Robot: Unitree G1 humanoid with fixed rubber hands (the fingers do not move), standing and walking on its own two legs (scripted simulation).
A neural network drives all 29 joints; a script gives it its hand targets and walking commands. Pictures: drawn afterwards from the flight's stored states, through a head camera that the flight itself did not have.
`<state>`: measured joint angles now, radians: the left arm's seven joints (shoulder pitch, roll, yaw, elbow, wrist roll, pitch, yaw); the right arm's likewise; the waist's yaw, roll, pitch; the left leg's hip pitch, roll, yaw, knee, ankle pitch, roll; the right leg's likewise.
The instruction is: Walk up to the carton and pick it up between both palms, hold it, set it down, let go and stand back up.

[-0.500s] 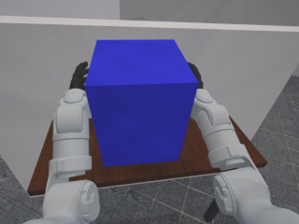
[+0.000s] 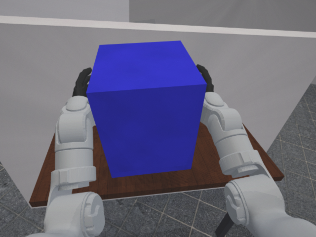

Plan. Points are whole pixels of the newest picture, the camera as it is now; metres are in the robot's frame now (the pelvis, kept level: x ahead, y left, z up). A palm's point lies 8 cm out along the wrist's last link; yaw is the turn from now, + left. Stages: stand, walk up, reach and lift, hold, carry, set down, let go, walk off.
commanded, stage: hold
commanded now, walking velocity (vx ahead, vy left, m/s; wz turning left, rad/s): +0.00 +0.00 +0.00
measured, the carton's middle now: (146, 108) +0.36 +0.01 +0.20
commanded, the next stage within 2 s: none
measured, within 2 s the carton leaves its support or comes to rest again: neither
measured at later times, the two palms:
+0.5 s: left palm (84, 98) +0.36 +0.15 +0.23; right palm (207, 96) +0.36 -0.14 +0.24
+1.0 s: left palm (89, 98) +0.36 +0.14 +0.23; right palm (211, 100) +0.36 -0.15 +0.23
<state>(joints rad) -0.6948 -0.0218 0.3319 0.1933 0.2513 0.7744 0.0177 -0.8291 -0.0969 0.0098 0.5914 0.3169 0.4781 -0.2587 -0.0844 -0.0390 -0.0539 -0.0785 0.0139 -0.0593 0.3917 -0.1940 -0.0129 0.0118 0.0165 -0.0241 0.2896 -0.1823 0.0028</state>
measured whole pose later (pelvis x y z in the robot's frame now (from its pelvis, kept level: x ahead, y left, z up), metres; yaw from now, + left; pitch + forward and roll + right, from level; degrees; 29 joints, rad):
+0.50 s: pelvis +0.00 +0.00 +0.00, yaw -1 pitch -7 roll -1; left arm -0.70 -0.04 0.34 0.19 0.25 0.78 0.03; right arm -0.82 -0.11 0.02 0.58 0.33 0.48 -0.26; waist -0.07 -0.02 -0.06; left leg -0.08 0.02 -0.05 0.39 -0.19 -0.01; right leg 0.00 0.02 -0.01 0.30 -0.18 0.00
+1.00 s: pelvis +0.00 +0.00 +0.00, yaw -1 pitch -7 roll -1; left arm -0.71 -0.03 0.32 0.21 0.26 0.77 0.02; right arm -0.80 -0.12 0.03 0.57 0.33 0.46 -0.26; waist -0.09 -0.02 -0.06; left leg -0.09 0.02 -0.05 0.39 -0.19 -0.01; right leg -0.01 0.02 -0.01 0.30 -0.18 0.00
